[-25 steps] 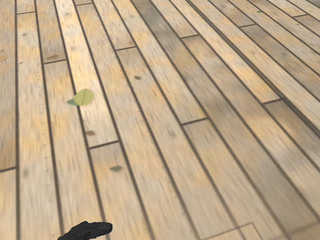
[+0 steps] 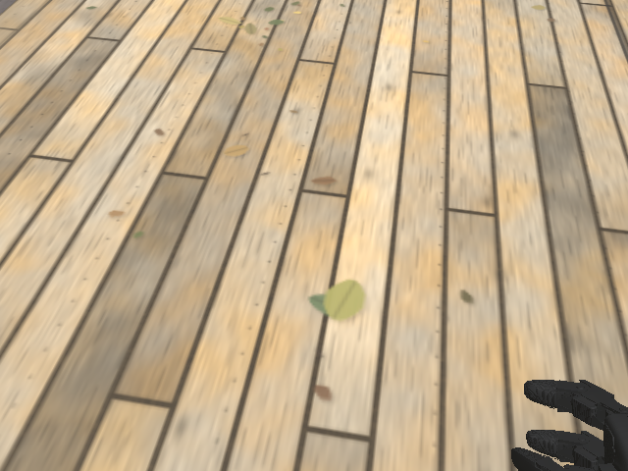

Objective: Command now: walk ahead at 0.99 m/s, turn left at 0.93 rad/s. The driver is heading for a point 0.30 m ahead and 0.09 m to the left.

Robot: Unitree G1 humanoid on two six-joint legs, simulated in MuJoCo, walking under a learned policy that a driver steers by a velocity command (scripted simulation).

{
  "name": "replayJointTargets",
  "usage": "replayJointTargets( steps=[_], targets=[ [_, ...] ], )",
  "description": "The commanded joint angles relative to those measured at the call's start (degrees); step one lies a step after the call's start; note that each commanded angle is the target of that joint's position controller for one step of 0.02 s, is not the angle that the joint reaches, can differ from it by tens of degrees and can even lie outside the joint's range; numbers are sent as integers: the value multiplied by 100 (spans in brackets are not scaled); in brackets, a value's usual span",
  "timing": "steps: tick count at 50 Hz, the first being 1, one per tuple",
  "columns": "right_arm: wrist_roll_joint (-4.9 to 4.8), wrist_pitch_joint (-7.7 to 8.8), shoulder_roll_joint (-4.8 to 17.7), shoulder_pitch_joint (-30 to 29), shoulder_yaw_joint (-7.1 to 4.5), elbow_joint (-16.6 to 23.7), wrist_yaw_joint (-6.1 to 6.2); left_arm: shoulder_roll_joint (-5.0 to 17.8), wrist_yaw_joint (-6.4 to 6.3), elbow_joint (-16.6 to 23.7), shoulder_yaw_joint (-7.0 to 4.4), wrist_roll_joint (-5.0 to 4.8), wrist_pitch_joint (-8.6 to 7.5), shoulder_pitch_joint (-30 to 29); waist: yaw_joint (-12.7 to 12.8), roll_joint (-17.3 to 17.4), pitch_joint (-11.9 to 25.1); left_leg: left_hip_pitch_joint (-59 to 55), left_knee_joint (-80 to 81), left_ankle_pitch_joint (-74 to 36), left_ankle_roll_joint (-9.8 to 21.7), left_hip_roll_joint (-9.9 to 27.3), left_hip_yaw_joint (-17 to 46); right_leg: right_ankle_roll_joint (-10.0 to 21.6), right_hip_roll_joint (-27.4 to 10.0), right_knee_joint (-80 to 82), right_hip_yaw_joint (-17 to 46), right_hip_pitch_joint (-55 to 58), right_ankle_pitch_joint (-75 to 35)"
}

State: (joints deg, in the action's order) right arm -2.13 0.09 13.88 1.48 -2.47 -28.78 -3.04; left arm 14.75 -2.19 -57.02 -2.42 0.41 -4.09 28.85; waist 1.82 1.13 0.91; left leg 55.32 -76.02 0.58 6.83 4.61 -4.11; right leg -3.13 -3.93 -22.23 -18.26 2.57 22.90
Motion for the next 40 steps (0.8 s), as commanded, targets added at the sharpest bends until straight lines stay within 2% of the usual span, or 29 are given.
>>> replayJointTargets(
  steps=[1, 2, 3, 4, 5, 6, 7, 8, 9, 10, 11, 12, 14, 15, 17, 19, 21, 23, 25, 27, 28, 29, 30, 31, 32, 33, 35, 37, 40],
  targets=[
    [-22, 12, 623, 902, -297, -171, -92, 1097, -151, 1190, -107, -28, -363, -1557, -923, -293, -128, -3034, 1705, -463, 63, -248, -374, 598, -592, 1366, 36, -1443, -2979],
    [-149, 18, 739, 834, -398, -162, -105, 1395, -139, 1264, -213, 12, -255, -1554, -897, -518, -262, -2972, 1939, -99, 106, -398, -606, 677, -721, 980, 14, -881, -4859],
    [-195, 36, 780, 826, -416, -140, -69, 1586, -123, 1387, -287, 3, -119, -1665, -888, -891, -271, -2607, 2255, 319, 171, -393, -642, 670, -885, 535, 33, -96, -6176],
    [-165, 17, 898, 1083, -472, -185, -69, 1648, -119, 1515, -341, -33, 9, -1731, -948, -1077, -179, -2711, 2637, 559, 227, -487, -778, 659, -997, -115, 87, 386, -7161],
    [-96, -27, 1101, 1666, -573, -333, -79, 1613, -82, 1603, -386, -85, 85, -1702, -1040, -1011, -4, -3336, 3238, 523, 308, -618, -775, 702, -1035, -1117, 198, 519, -7794],
    [0, -60, 1238, 2461, -696, -528, -19, 1490, 48, 1658, -422, -208, 38, -1736, -1277, -757, 253, -4321, 4327, 64, 413, -695, -646, 739, -942, -2455, 280, 370, -7474],
    [40, -3, 1214, 2939, -731, -757, 99, 1039, 105, 1570, -313, -225, -67, -1571, -1448, 95, 39, -5366, 5353, -673, 749, -450, 63, 486, -248, -4762, 445, -967, -3729],
    [264, 168, 1374, 2314, -621, -697, 63, -241, 165, 1925, -23, 124, -269, -1248, -262, 2251, -270, -6308, 3855, -4246, 942, -9, 1363, 478, 729, -7089, 1175, -3596, 1694],
    [453, 343, 1271, 2163, -473, -349, 8, -64, 245, 2095, 94, -60, -466, -420, 96, 1803, 1715, -6885, 4675, -2431, 2007, 1106, 3681, 488, 830, -7769, 2458, -3980, 1240],
    [358, 343, 1157, 1909, -504, -246, -91, 579, 246, 2100, -12, -245, -542, -1102, -144, 725, 1630, -6325, 5660, -1155, 1845, 1248, 4104, 522, 682, -7356, 2483, -3775, 633],
    [248, 341, 1159, 1573, -492, -256, -59, 623, 197, 2257, -36, -232, -481, -1589, -9, -133, 866, -5569, 5900, -745, 1568, 1281, 3741, 452, 405, -6872, 2260, -4045, 143],
    [198, 360, 944, 1397, -401, -209, -12, 510, 132, 2211, 4, -157, -393, -1808, -1, -561, 649, -4997, 5866, -649, 1337, 1161, 3399, 404, 111, -6495, 2280, -3938, -67],
    [370, 427, 898, 1348, -356, -251, 197, 498, 54, 2205, -2, -69, -162, -2006, -1, -558, 387, -4061, 5834, -1092, 1144, 942, 2893, 344, -176, -5889, 2358, -3666, -186],
    [350, 480, 663, 1520, -271, -419, 223, 366, 30, 2212, 23, -52, -122, -2067, -12, -506, 410, -3966, 5822, -1397, 1074, 764, 2579, 350, -229, -5508, 2376, -3647, -322],
    [306, 498, 737, 1779, -256, -623, 284, 164, 4, 2223, 93, -29, -110, -2350, -132, -443, 478, -4226, 5630, -2262, 985, 659, 2150, 247, -201, -4748, 2254, -3927, -569],
    [232, 393, 580, 1865, -176, -790, 404, -11, -8, 2283, 134, 10, -100, -2714, -177, -133, 557, -4304, 5528, -2618, 780, 378, 1560, 63, -138, -3875, 2131, -3910, -1208],
    [206, 334, 684, 1883, -186, -903, 426, 63, -23, 2276, 83, -44, -36, -2922, -174, 215, 579, -4282, 5456, -2338, 524, 149, 1237, -79, 87, -2806, 1993, -3567, -1722],
    [188, 277, 634, 1900, -159, -1014, 416, 40, -25, 2224, 68, -46, -13, -3004, -251, 519, 621, -4402, 5342, -2042, 437, 87, 1140, -122, 242, -2154, 1939, -3269, -1981],
    [226, 303, 609, 1730, -187, -941, 411, 101, 68, 2132, 4, -42, -67, -3022, -363, 569, 553, -4426, 5184, -1632, 509, 203, 1268, -81, 315, -1565, 1927, -3056, -2219],
    [209, 296, 521, 1572, -201, -930, 419, 99, 176, 2078, -67, -39, -148, -2949, -297, 537, 416, -4383, 4851, -1348, 452, 310, 1450, 93, 397, -1000, 1878, -2734, -2314],
    [104, 222, 422, 1530, -193, -979, 435, 21, 261, 2046, -81, -26, -184, -2820, -160, 433, 282, -4351, 4609, -1221, 365, 192, 1462, 261, 482, -288, 1796, -2453, -2537],
    [167, 230, 372, 1576, -212, -948, 487, 181, 282, 1955, -134, 55, -246, -2593, -122, 440, 355, -4280, 4325, -1116, 185, 31, 1469, 424, 351, -79, 1936, -1972, -3461],
    [325, 286, 179, 1690, -182, -831, 517, 507, 269, 1966, -205, 187, -303, -2349, -203, 4, 705, -3895, 3693, -424, -94, -341, 1311, 692, -295, -481, 2505, -1140, -5840],
    [301, 310, -67, 2309, -126, -920, 552, 409, 265, 1876, -146, 347, -287, -2233, -459, -1083, 1348, -3105, 2876, 1309, -488, -649, 1136, 1662, -1293, -763, 3453, -44, -7249],
    [304, 250, 170, 2244, -143, -1013, 540, -36, 253, 1726, -48, 230, -210, -1877, -201, -1477, 1740, -2919, 2475, 2755, -805, -539, 1072, 2187, -1753, -517, 4109, 129, -7105],
    [198, 134, 406, 1786, -221, -872, 520, -152, 243, 1646, 11, 142, -120, -1760, -69, -1416, 1647, -2770, 2124, 3493, -922, -477, 1136, 2233, -1762, -249, 4341, -11, -6154],
    [182, -143, 371, 1376, -265, -845, 510, 172, 193, 1654, -65, 91, 79, -2071, -150, -780, 1153, -2837, 1957, 3689, -1028, -329, 1075, 1904, -1458, 51, 3999, -874, -4060],
    [178, -267, 94, 1366, -212, -944, 538, 353, 123, 1739, -129, 81, 227, -2566, -326, -872, 713, -3356, 3035, 3123, -968, -297, 821, 1481, -955, 312, 3404, -1792, -2739],
    [211, -258, -26, 1663, -213, -1244, 537, 239, 92, 1666, -107, 14, 346, -2541, -416, -974, 764, -4231, 4188, 1644, -824, -568, 392, 1257, -570, 301, 2902, -2196, -1684]
  ],
)
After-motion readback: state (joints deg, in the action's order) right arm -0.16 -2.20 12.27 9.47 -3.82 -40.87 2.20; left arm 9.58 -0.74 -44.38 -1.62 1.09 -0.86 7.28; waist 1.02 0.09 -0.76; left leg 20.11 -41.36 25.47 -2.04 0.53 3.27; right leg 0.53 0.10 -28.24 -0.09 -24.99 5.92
